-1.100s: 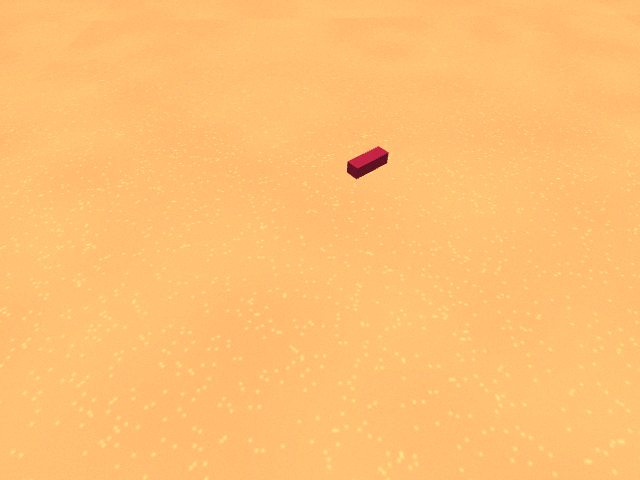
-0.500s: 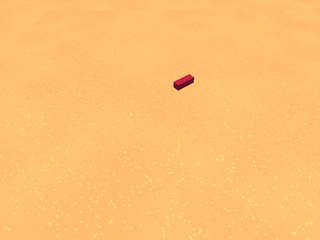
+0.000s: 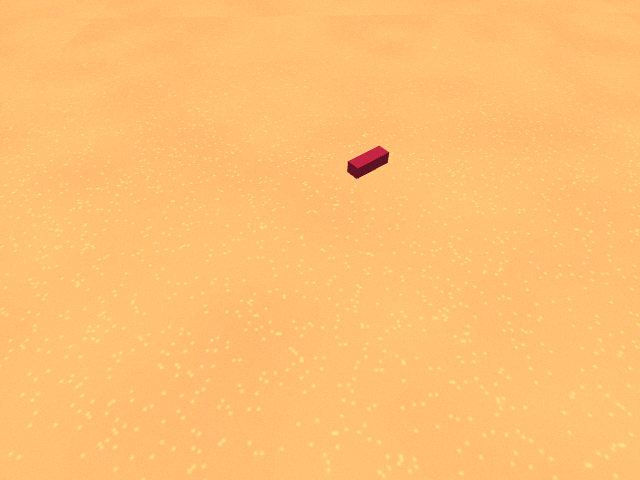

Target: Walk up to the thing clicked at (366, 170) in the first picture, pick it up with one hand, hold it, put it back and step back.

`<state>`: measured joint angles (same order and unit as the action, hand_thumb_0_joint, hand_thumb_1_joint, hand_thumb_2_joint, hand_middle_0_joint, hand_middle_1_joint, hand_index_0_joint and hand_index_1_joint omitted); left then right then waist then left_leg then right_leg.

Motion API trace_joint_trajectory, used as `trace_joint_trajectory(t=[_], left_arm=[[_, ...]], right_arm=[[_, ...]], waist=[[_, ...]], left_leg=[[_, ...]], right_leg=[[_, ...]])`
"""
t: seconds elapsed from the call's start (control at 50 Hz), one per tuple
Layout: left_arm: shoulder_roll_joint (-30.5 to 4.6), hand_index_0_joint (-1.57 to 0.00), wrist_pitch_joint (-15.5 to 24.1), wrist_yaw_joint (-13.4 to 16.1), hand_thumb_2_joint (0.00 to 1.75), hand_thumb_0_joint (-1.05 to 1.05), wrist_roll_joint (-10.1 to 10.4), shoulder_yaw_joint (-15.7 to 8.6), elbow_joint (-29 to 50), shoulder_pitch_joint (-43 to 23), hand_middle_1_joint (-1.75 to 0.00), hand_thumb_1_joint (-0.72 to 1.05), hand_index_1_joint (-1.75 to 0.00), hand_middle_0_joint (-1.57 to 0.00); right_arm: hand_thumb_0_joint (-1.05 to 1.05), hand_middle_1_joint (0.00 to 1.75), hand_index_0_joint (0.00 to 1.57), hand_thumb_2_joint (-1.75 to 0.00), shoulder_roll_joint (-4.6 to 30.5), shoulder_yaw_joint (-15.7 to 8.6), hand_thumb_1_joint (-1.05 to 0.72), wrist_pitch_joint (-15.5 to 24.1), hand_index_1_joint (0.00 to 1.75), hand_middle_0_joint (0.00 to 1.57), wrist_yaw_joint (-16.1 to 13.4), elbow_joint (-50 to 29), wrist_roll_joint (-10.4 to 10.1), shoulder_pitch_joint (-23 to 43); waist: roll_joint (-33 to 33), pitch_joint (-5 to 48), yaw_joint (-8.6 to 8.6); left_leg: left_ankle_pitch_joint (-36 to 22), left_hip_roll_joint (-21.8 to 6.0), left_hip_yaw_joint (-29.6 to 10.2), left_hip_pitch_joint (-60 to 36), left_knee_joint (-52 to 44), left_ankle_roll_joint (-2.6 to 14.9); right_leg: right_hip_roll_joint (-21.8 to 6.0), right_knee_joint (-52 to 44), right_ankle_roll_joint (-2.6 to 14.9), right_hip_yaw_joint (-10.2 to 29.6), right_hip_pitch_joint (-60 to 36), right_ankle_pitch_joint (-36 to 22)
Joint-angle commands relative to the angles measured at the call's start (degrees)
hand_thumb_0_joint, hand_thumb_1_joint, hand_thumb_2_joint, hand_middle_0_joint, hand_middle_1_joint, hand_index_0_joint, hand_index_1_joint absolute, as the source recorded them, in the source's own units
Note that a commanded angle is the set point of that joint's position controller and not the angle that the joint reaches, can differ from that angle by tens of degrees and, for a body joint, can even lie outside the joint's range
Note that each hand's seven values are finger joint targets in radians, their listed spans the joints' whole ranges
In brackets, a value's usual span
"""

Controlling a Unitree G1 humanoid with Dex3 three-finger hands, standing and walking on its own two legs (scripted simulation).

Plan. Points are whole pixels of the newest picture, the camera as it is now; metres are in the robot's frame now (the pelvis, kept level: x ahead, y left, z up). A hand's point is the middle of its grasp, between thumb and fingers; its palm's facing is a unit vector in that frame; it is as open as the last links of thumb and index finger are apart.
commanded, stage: stand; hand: left
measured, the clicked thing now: (368, 162) +1.71 -0.26 -0.75
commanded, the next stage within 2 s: walk up in 0.02 s
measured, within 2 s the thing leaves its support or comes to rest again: neither
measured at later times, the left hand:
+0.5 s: hand out of the picture +0.14 +0.17 -0.14, palm faces +0.24 -0.91 -0.34, open 7.3 cm
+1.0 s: hand (271, 367) +0.34 +0.09 -0.17, palm faces +0.32 -0.89 -0.33, open 7.3 cm
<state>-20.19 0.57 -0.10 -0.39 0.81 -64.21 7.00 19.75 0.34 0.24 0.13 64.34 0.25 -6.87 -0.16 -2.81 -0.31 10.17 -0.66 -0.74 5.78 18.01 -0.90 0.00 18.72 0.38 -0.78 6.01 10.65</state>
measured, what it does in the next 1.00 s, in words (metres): walks ahead, turning left: right foot, then left foot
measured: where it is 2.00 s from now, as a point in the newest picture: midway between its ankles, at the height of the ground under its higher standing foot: (416, 297)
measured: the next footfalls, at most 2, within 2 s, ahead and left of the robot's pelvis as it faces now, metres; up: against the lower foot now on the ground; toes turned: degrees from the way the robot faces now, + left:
right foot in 0.34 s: +0.15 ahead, -0.22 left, +0.00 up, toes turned +6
left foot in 0.68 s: +0.34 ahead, +0.00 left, +0.00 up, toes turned +23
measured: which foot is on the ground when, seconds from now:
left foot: down 0.00-0.34, up 0.36-0.66, down 0.68-1.00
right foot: down 0.00-0.06, up 0.08-0.32, down 0.34-0.70, up 0.72-1.00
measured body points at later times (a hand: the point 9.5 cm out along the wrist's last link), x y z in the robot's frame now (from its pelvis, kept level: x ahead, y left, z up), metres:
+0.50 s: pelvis +0.12 -0.12 -0.01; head +0.12 -0.12 +0.44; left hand +0.13 +0.22 -0.11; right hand +0.25 -0.45 -0.11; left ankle +0.10 +0.01 -0.69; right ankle +0.11 -0.23 -0.75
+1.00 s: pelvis +0.38 -0.21 -0.03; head +0.37 -0.19 +0.42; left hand +0.33 +0.14 -0.14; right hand +0.56 -0.51 -0.11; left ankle +0.30 -0.02 -0.75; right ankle +0.56 -0.34 -0.72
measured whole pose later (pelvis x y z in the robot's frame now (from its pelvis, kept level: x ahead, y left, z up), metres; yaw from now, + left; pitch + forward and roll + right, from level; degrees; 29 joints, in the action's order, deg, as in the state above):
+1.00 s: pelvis +0.38 -0.21 -0.03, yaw +21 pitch -3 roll +2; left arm -28.0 -1.9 -8.8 -2.5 -6.5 -47.6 15.2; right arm 25.2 -2.5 6.0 -0.1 50.8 1.0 -19.5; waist -5.5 -1.7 -1.3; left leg 21.5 -5.5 -0.6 13.8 37.3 -0.7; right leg -10.4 47.6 0.0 1.8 31.4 17.9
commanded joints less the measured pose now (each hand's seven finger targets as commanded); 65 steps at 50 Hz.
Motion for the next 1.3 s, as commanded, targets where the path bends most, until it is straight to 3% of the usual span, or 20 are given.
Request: trace_joint_trajectory(t=[0.0,0.08,0.24,0.28,0.32,0.34,0.36,0.46,0.62,0.64,0.68,0.7,0.82,0.94,1.02,1.04,1.06,1.08,1.16,1.28], left_arm=[[-20.6,-0.2,0.88,-2.5,0.9,0.0,-2.83,-10.04,8.71,-4.59,-0.3,0.9,-0.3,-0.2],[-14.26,-0.2,-0.55,-6.34,0.9,0.0,-3.78,-10.58,15.88,-11.24,-0.3,0.9,-0.3,-0.2],[-14.94,-0.2,-0.43,-8.15,0.9,0.0,-3.35,-11.09,18.85,-8.95,-0.3,0.9,-0.3,-0.2],[-14.6,-0.2,-0.18,-7.8,0.9,0.0,-3.07,-11.42,17.23,-1.93,-0.3,0.9,-0.3,-0.2],[-21.25,-0.2,0.74,-5.95,0.9,0.0,-3.89,-14.08,11.5,19.35,-0.3,0.9,-0.3,-0.2],[-26.98,-0.2,0.99,-5.4,0.9,0.0,-4.39,-14.38,14.16,14.74,-0.3,0.9,-0.3,-0.2],[-26.56,-0.2,1.01,-5.49,0.9,0.0,-3.34,-13.66,17.5,6.15,-0.3,0.9,-0.3,-0.2],[-17.88,-0.2,1.84,-5.51,0.9,0.0,-1.59,-10.56,18.84,0.79,-0.3,0.9,-0.3,-0.2],[-16.68,-0.2,0.92,-5.31,0.9,0.0,-1.27,-8.89,22.35,5.43,-0.3,0.9,-0.3,-0.2],[-15.16,-0.2,0.85,-4.94,0.9,0.0,-1.13,-8.29,22.62,7.16,-0.3,0.9,-0.3,-0.2],[-12.78,-0.2,0.78,-4.62,0.9,0.0,-1.76,-7.86,24.74,10.22,-0.3,0.9,-0.3,-0.2],[-21.66,-0.2,0.37,-4.55,0.9,0.0,-1.99,-9.52,24.3,8.38,-0.3,0.9,-0.3,-0.2],[-17.93,-0.2,-0.56,-7.18,0.9,0.0,-2.14,-9.73,19.66,12.31,-0.3,0.9,-0.3,-0.2],[-16.79,-0.2,-1.3,-8.61,0.9,0.0,-2.11,-10.88,20.69,8.72,-0.3,0.9,-0.3,-0.2],[-20.01,-0.2,-0.73,-7.43,0.9,0.0,-2.52,-13.33,16.73,20.22,-0.3,0.9,-0.3,-0.2],[-24.36,-0.2,0.01,-6.48,0.9,0.0,-3.77,-14.76,15.43,27.94,-0.3,0.9,-0.3,-0.2],[-27.97,-0.2,0.73,-5.75,0.9,0.0,-3.36,-13.78,19.28,19.66,-0.3,0.9,-0.3,-0.2],[-28.22,-0.2,0.91,-5.26,0.9,0.0,-2.23,-13.37,22.0,11.01,-0.3,0.9,-0.3,-0.2],[-20.87,-0.2,1.59,-4.45,0.9,0.0,-1.68,-11.51,20.68,7.23,-0.3,0.9,-0.3,-0.2],[-18.61,-0.2,1.27,-4.66,0.9,0.0,-2.61,-10.53,23.06,8.99,-0.3,0.9,-0.3,-0.2]], right_arm=[[0.0,0.3,0.2,-0.9,20.58,-7.14,-0.9,2.97,0.3,0.2,-0.35,-5.46,0.38,-7.95],[0.0,0.3,0.2,-0.9,23.54,-10.35,-0.9,5.08,0.3,0.2,-0.62,-9.72,1.69,-7.95],[0.0,0.3,0.2,-0.9,23.39,-10.22,-0.9,5.51,0.3,0.2,-0.74,-12.8,2.45,-8.39],[0.0,0.3,0.2,-0.9,22.57,-9.95,-0.9,5.14,0.3,0.2,-0.62,-14.12,2.52,-4.23],[0.0,0.3,0.2,-0.9,14.23,-7.08,-0.9,4.77,0.3,0.2,-1.06,-16.84,2.76,1.07],[0.0,0.3,0.2,-0.9,11.78,-5.97,-0.9,5.05,0.3,0.2,-1.55,-18.87,1.36,0.97],[0.0,0.3,0.2,-0.9,16.87,-6.71,-0.9,5.02,0.3,0.2,-1.9,-17.62,1.49,-0.14],[0.0,0.3,0.2,-0.9,18.45,-7.05,-0.9,5.66,0.3,0.2,1.18,-11.73,0.23,-10.11],[0.0,0.3,0.2,-0.9,16.42,-8.13,-0.9,5.31,0.3,0.2,-0.69,-14.65,-0.23,-16.97],[0.0,0.3,0.2,-0.9,18.6,-9.15,-0.9,5.3,0.3,0.2,-1.52,-13.9,0.55,-22.54],[0.0,0.3,0.2,-0.9,27.7,-11.63,-0.9,5.55,0.3,0.2,-3.19,-16.8,1.45,-26.95],[0.0,0.3,0.2,-0.9,28.63,-12.13,-0.9,5.75,0.3,0.2,-3.58,-18.44,-1.63,-21.88],[0.0,0.3,0.2,-0.9,23.04,-8.42,-0.9,7.45,0.3,0.2,-2.48,-19.57,-0.43,-8.86],[0.0,0.3,0.2,-0.9,26.7,-9.83,-0.9,7.99,0.3,0.2,-1.66,-18.35,0.74,-7.29],[0.0,0.3,0.2,-0.9,21.26,-8.02,-0.9,6.31,0.3,0.2,-2.76,-17.94,1.66,-3.47],[0.0,0.3,0.2,-0.9,14.91,-6.22,-0.9,5.99,0.3,0.2,-3.01,-18.43,1.37,-3.42],[0.0,0.3,0.2,-0.9,14.4,-5.76,-0.9,5.85,0.3,0.2,-3.91,-19.27,-0.25,-6.46],[0.0,0.3,0.2,-0.9,18.1,-6.43,-0.9,5.82,0.3,0.2,-4.22,-17.68,-0.24,-7.1],[0.0,0.3,0.2,-0.9,19.84,-6.58,-0.9,6.66,0.3,0.2,-2.7,-11.0,-0.88,-13.52],[0.0,0.3,0.2,-0.9,17.93,-6.26,-0.9,6.25,0.3,0.2,-1.88,-14.06,-0.45,-11.3]], waist=[[-5.77,8.05,0.18],[5.61,-2.7,1.06],[11.78,0.62,-0.51],[10.99,3.35,-4.67],[-12.33,9.07,-16.84],[-24.71,4.63,-13.69],[-14.03,-0.71,-9.53],[-7.33,-4.54,-2.28],[-0.66,4.4,2.18],[2.69,7.48,4.73],[13.22,12.36,6.16],[3.69,11.69,5.74],[5.09,-2.35,-2.34],[11.3,-0.57,-2.3],[-0.93,2.87,-10.32],[-19.79,2.2,-15.26],[-24.71,0.6,-9.91],[-16.65,-1.13,-6.27],[-12.1,-1.53,-2.09],[-7.78,-0.06,-3.79]], left_leg=[[20.05,-6.98,-11.75,4.99,1.82,6.27],[30.96,-20.7,-36.87,2.8,-6.43,15.36],[24.09,-11.97,-21.36,8.15,-4.91,12.26],[20.53,-8.66,-15.85,13.78,0.81,10.18],[24.51,3.08,-2.46,38.55,33.42,4.78],[24.66,5.31,3.19,49.66,46.55,2.59],[18.56,-1.7,-1.87,46.01,50.05,3.17],[8.74,-5.41,0.7,31.44,36.63,2.91],[-3.91,1.72,9.1,-2.75,14.52,5.0],[-0.2,0.68,6.11,-12.53,14.38,7.02],[27.95,-24.59,-41.01,-23.76,2.53,17.09],[37.52,-29.78,-50.19,-15.32,-4.21,20.96],[21.96,-14.25,-10.89,17.22,-1.69,13.43],[27.53,-12.26,-8.02,22.68,-0.89,10.88],[28.64,-5.88,0.07,34.97,22.55,7.08],[24.27,1.25,5.75,43.44,49.34,4.82],[24.16,4.08,0.77,48.84,57.65,3.55],[19.43,-1.5,-3.32,44.75,60.47,4.28],[12.91,-5.02,-0.57,33.55,45.97,3.53],[9.68,-3.29,3.87,29.1,30.2,3.13]], right_leg=[[-4.68,6.05,2.45,1.03,-1.51,22.99],[-5.39,31.43,1.19,9.75,29.47,16.06],[-3.45,22.01,-0.6,3.49,18.07,17.67],[-2.21,14.0,-0.19,0.31,4.87,14.36],[-5.29,1.53,0.7,5.67,-25.21,17.7],[-22.82,-11.65,5.19,31.53,-18.94,37.92],[-26.79,-15.44,8.78,35.71,-7.79,44.93],[-13.23,-8.63,9.14,7.36,0.05,17.26],[-10.03,12.62,6.73,-5.84,7.97,-20.09],[-7.54,24.21,4.86,-7.64,14.05,-21.41],[1.17,52.47,0.38,-2.13,39.22,22.84],[-3.7,57.49,0.05,8.45,37.75,20.19],[-10.15,41.91,-0.82,4.71,25.58,10.71],[-8.33,27.81,-0.55,-1.43,16.79,4.55],[-3.5,19.84,-0.07,-5.21,-4.75,9.64],[-11.78,5.99,2.23,11.13,-6.7,30.41],[-23.2,-11.64,6.99,35.89,-1.4,41.59],[-24.9,-13.93,9.45,38.71,4.2,45.61],[-16.79,-3.17,11.49,14.3,7.97,22.36],[-17.14,-4.04,12.97,7.61,2.31,10.31]])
